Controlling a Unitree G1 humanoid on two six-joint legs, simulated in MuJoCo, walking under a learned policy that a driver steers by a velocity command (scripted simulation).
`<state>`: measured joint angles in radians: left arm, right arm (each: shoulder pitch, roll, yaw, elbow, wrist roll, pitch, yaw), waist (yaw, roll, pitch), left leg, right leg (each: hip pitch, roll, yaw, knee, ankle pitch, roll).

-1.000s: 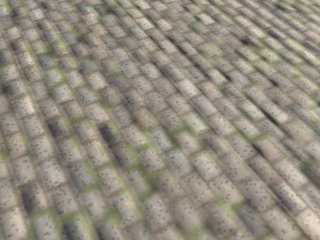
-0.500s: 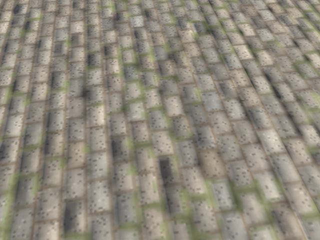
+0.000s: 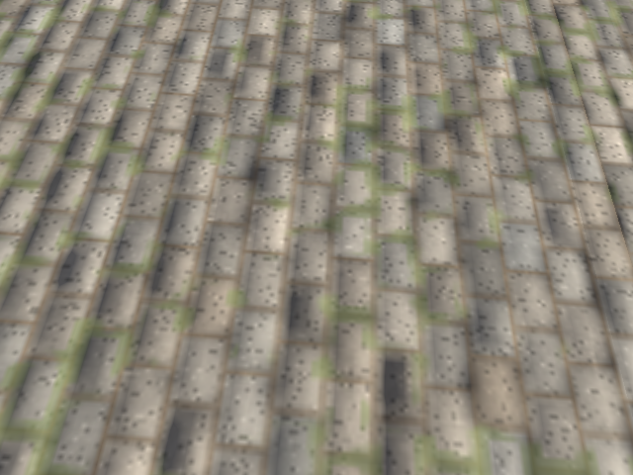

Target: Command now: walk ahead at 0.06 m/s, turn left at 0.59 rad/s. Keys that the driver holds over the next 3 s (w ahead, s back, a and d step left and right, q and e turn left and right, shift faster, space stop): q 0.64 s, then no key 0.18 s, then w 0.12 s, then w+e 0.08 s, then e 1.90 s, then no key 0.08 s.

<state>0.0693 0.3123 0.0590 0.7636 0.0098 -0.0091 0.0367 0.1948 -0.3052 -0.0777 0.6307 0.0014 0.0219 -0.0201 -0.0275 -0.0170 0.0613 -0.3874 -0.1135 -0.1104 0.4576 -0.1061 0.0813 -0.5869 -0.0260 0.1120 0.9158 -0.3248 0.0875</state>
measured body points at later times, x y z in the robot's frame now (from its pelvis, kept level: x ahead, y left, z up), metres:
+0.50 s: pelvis +0.03 -0.04 +0.00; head +0.08 -0.03 +0.45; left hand +0.08 +0.28 -0.10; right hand +0.27 -0.26 -0.09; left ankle -0.01 +0.10 -0.70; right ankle +0.08 -0.16 -0.74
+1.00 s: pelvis +0.04 +0.00 +0.00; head +0.05 +0.01 +0.45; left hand +0.02 +0.31 -0.10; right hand +0.30 -0.16 -0.09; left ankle -0.01 +0.09 -0.74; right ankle +0.09 -0.11 -0.72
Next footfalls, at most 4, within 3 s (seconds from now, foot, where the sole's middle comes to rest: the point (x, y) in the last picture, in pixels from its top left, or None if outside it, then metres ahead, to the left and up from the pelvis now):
0.18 right None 0.12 -0.16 -0.77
0.58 left None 0.03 0.10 -0.77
1.06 right None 0.12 -0.09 -0.77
1.44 left None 0.19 0.18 -0.77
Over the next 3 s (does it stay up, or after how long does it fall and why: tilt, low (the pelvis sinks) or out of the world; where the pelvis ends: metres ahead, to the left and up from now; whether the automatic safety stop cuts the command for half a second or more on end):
stays up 0.15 0.00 0.01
